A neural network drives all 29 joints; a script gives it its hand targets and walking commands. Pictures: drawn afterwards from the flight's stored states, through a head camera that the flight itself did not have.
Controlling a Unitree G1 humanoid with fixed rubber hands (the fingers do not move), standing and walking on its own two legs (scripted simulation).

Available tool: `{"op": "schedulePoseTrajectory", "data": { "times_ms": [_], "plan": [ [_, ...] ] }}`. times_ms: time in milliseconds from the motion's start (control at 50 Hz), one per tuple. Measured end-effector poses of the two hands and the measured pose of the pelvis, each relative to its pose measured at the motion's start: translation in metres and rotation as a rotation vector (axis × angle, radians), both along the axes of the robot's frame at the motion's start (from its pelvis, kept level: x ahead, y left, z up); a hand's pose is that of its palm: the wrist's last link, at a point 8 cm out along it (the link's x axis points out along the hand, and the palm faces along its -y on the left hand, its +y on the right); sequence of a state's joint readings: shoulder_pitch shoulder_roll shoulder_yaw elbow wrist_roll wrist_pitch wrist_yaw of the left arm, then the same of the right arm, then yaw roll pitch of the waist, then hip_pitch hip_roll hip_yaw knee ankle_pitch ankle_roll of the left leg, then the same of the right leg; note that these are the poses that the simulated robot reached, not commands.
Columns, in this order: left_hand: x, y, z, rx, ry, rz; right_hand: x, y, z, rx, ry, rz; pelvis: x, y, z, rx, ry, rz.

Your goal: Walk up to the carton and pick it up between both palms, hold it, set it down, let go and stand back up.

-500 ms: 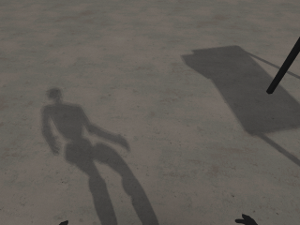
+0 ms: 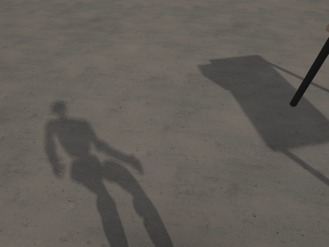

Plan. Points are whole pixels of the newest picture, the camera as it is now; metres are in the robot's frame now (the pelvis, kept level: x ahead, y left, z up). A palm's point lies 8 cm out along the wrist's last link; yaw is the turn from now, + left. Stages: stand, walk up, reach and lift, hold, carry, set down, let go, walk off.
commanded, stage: stand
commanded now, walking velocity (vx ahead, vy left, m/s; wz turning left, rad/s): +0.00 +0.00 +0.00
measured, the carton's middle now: out of the picture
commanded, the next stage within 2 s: none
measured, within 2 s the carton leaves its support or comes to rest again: neither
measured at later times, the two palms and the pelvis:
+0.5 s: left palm out of the picture +0.05 +0.29 -0.12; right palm out of the picture +0.07 -0.26 -0.11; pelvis +0.00 +0.01 +0.00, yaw +0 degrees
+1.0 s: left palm out of the picture +0.04 +0.29 -0.12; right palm out of the picture +0.08 -0.27 -0.11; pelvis +0.00 +0.00 +0.01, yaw +0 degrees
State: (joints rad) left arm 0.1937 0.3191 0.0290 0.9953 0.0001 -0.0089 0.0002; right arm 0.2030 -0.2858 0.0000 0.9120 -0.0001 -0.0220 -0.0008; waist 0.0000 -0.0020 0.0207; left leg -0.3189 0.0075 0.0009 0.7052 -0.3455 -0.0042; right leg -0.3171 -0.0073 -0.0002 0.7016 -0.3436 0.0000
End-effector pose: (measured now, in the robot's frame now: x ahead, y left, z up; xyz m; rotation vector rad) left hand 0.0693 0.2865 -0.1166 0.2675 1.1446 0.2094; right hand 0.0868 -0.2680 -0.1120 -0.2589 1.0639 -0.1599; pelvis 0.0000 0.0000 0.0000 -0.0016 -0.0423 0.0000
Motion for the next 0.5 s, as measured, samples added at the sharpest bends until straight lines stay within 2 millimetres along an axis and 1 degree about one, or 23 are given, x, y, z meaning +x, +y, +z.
{"op": "schedulePoseTrajectory", "data": {
  "times_ms": [280,500],
  "plan": [
    [-0.014,0.005,-0.006,-0.012,0.041,0.011,-0.014,0.003,0.001,-0.011,0.033,-0.013,-0.004,0.005,0.001,-0.011,-0.004,-0.003],
    [-0.021,0.008,-0.006,-0.012,0.069,0.017,-0.015,0.004,0.002,-0.014,0.046,-0.015,-0.004,0.007,0.003,-0.014,0.0,-0.003]
  ]
}}
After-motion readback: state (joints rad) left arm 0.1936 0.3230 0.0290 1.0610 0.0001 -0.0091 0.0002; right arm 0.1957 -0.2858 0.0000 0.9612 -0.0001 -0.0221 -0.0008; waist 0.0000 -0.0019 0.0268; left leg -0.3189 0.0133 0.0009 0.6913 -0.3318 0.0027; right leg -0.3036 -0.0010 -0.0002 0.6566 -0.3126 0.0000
